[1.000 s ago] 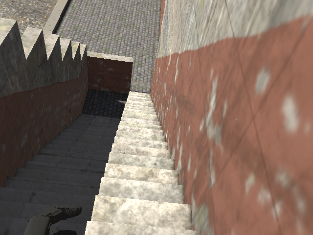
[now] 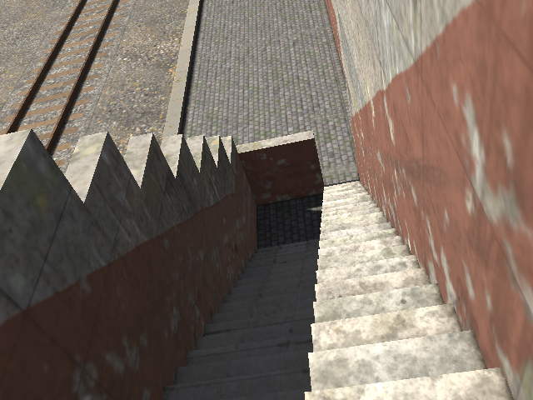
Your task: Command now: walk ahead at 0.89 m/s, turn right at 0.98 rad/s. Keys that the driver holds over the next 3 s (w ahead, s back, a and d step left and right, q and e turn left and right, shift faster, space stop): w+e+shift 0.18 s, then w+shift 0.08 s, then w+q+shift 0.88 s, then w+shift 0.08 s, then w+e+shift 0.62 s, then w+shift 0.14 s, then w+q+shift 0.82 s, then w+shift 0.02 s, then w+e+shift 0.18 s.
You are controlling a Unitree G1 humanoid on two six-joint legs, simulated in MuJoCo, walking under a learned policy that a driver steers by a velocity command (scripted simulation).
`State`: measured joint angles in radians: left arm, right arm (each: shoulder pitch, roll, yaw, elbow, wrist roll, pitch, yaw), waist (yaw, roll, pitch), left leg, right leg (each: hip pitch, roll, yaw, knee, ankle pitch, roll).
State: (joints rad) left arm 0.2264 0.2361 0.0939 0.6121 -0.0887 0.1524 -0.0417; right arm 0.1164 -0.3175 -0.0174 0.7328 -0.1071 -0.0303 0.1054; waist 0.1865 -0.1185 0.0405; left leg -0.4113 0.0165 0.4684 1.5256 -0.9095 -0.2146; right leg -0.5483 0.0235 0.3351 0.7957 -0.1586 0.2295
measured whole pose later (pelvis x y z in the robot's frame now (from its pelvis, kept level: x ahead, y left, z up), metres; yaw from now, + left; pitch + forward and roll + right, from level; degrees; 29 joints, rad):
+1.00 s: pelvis +0.20 -0.04 -0.04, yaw +6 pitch +6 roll +0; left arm -0.05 0.33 0.01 0.67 0.04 0.01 0.05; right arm 0.47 -0.23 0.00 0.73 0.01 0.01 0.02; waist -0.19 -0.02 0.02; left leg -0.40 -0.06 -0.14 0.91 -0.62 0.00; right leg -0.80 -0.15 0.08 1.23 -0.53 0.00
